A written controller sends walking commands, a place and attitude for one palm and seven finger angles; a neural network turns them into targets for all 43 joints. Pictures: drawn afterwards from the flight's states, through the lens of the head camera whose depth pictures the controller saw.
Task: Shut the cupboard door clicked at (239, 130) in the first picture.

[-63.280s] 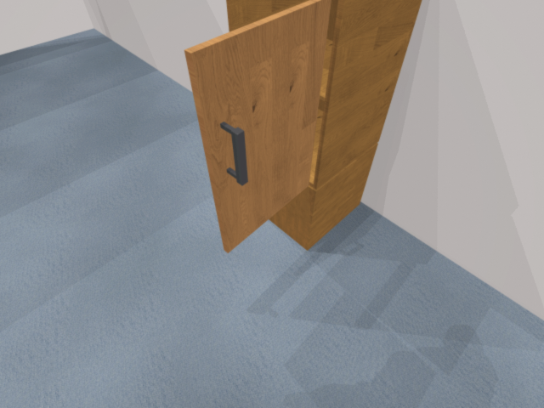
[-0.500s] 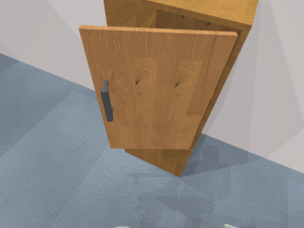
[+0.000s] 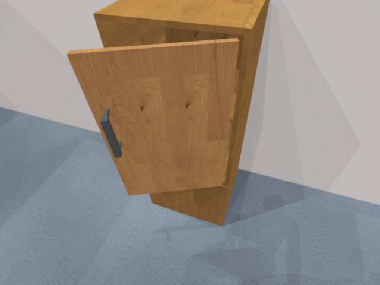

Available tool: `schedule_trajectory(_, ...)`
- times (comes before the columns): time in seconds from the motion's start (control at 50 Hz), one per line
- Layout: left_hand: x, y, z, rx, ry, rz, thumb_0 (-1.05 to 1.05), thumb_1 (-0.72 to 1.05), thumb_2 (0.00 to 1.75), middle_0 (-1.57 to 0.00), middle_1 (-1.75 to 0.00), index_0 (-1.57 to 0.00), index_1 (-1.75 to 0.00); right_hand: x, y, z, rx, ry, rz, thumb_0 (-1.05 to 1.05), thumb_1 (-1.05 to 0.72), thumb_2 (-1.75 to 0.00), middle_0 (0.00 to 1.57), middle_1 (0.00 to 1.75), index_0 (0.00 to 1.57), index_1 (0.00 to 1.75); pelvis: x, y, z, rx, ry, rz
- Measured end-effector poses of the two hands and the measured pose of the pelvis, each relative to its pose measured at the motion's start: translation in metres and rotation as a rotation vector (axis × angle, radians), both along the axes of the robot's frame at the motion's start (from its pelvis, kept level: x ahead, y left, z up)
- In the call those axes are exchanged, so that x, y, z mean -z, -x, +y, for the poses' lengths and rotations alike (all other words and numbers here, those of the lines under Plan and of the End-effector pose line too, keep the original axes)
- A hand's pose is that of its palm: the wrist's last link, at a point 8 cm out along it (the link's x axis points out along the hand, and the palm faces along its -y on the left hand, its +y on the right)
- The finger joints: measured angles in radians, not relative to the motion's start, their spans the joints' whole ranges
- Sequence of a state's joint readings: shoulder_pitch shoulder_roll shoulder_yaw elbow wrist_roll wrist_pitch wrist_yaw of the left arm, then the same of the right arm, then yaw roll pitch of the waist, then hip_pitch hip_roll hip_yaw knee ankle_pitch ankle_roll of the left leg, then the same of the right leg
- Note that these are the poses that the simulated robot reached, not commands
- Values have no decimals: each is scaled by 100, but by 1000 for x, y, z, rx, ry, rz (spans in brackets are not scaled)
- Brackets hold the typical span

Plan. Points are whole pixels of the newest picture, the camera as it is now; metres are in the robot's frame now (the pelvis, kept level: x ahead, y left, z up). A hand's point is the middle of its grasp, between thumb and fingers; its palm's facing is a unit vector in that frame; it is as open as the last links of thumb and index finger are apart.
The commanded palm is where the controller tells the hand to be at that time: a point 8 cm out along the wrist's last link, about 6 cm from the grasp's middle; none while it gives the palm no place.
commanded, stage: come to a stop and stand still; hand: left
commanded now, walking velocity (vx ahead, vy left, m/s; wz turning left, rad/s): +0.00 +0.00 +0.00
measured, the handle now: (112, 133) +0.50 +0.23 +0.03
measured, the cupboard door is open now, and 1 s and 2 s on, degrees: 26 26 26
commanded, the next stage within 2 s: look again from close up in 0.84 s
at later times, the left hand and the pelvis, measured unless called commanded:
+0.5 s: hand out of the picture +0.02 +0.17 -0.16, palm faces +0.02 -0.98 -0.20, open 7.3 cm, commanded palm none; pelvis +0.03 -0.01 +0.01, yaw +0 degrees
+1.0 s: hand out of the picture +0.09 +0.20 -0.15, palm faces +0.01 -0.96 -0.27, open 7.3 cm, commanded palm none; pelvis +0.06 -0.01 +0.01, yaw +0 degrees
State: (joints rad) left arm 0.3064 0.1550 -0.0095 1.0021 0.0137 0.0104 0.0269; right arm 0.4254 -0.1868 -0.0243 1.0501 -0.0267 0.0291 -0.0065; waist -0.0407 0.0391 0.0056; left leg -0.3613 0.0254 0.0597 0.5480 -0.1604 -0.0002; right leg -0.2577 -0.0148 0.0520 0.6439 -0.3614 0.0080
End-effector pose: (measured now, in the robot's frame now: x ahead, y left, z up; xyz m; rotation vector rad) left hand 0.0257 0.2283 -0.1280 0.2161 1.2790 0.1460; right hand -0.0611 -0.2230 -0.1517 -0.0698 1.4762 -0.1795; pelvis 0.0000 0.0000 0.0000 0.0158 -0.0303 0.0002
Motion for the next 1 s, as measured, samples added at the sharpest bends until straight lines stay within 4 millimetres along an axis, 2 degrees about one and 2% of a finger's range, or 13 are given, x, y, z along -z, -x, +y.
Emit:
schedule_trajectory(0.06,2,5,-4,-8,13,25,0,91,90,-20,-30,-21,-29,-4,-1,0,-2,3,10,1,-91,-89,20,30,19,30,-2,-2,-2,-1,4,2)
schedule_trajectory(0.14,4,12,-9,-21,33,59,0,91,90,-20,-30,-21,-29,-8,-16,0,-14,7,-6,1,-91,-89,20,30,19,30,-4,-6,-3,-1,7,6)
schedule_trajectory(0.36,6,19,-16,-57,57,112,0,91,90,-20,-30,-21,-29,-14,-94,-5,-72,27,-134,0,-91,-89,20,30,19,30,-9,-21,-5,-2,10,9)
schedule_trajectory(0.48,4,12,-11,-62,44,114,0,91,90,-20,-30,-20,-29,-19,-131,-15,-97,52,-192,1,-92,-89,20,30,19,30,-10,-31,-5,1,7,8)
schedule_trajectory(0.58,2,-1,-3,-60,25,99,0,91,90,-20,-30,-20,-29,-23,-151,-23,-114,71,-215,0,-91,-89,20,30,19,30,-11,-38,-6,0,5,7)
schedule_trajectory(0.74,-2,-26,9,-47,-4,60,0,91,90,-20,-30,-20,-29,-26,-165,-31,-127,88,-213,0,-91,-89,20,30,19,30,-12,-47,-8,-4,3,5)
schedule_trajectory(1.0,-8,-57,16,-25,-28,26,0,91,90,-20,-30,-20,-29,-24,-161,-35,-122,84,-164,0,-91,-89,20,30,20,30,-14,-57,-9,-4,0,10)
